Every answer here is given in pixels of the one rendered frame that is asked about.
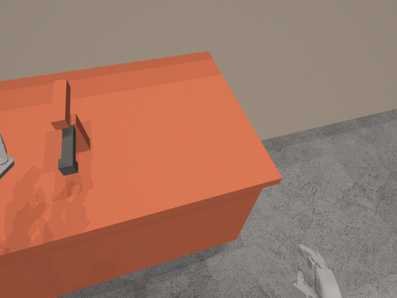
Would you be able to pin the robot right hand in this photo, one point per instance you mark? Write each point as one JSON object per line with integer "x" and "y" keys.
{"x": 321, "y": 284}

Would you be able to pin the tap lever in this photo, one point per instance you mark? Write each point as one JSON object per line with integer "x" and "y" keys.
{"x": 67, "y": 164}

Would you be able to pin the counter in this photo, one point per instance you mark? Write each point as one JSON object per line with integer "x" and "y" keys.
{"x": 168, "y": 165}

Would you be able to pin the robot left hand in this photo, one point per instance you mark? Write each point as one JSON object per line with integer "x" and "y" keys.
{"x": 6, "y": 162}

